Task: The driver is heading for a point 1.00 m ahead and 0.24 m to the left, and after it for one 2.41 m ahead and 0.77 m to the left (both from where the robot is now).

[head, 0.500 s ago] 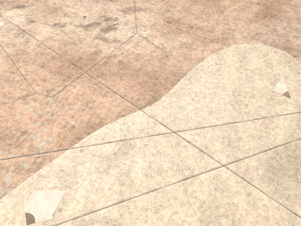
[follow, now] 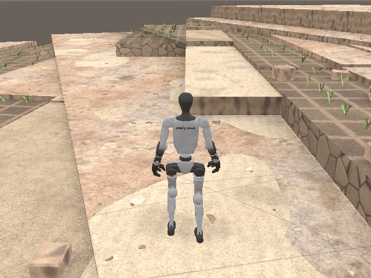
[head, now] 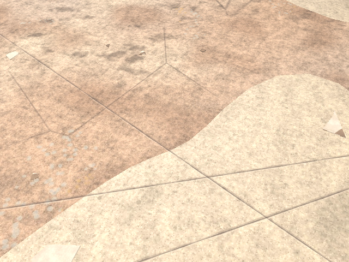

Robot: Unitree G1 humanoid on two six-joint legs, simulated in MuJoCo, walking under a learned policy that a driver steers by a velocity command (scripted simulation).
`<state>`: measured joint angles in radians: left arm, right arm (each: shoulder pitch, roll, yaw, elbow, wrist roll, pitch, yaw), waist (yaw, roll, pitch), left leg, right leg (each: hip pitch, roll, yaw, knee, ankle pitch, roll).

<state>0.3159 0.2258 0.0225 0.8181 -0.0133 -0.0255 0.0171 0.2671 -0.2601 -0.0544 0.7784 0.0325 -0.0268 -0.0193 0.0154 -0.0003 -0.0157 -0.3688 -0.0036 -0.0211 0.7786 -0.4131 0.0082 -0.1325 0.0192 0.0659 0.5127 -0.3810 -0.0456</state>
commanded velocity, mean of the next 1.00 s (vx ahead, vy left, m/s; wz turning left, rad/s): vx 0.48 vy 0.00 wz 0.00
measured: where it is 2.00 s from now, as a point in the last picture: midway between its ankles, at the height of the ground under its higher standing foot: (169, 159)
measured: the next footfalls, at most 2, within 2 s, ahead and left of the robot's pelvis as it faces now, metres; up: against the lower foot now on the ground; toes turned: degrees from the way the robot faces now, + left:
left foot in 0.18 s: +0.15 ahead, +0.17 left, +0.00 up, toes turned +2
right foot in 0.64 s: +0.57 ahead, +0.00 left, +0.00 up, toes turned +1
